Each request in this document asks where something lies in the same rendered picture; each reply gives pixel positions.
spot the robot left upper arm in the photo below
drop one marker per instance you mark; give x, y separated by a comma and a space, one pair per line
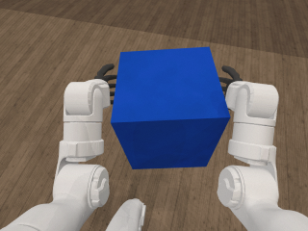
79, 189

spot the robot right forearm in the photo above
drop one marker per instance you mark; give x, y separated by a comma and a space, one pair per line
255, 111

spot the left robot hand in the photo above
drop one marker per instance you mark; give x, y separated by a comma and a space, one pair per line
100, 75

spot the right robot hand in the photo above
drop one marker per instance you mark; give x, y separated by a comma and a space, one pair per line
233, 73

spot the robot left forearm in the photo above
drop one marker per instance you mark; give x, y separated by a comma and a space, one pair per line
83, 113

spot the robot right upper arm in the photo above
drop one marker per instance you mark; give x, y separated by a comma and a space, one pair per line
251, 194

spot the left robot thigh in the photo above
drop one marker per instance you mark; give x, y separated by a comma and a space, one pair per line
129, 217

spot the carton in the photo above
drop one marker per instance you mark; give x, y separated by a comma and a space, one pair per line
169, 109

